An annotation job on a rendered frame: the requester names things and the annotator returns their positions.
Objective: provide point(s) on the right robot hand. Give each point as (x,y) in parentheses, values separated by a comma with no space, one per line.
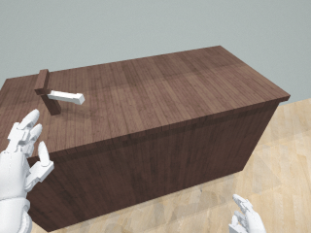
(250,222)

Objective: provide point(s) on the left robot hand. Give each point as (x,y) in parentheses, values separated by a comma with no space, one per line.
(13,163)

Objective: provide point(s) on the left robot forearm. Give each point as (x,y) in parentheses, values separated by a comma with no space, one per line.
(14,217)

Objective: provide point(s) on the counter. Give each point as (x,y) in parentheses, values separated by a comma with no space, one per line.
(148,127)

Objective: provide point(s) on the tap lever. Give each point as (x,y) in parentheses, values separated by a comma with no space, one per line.
(68,97)

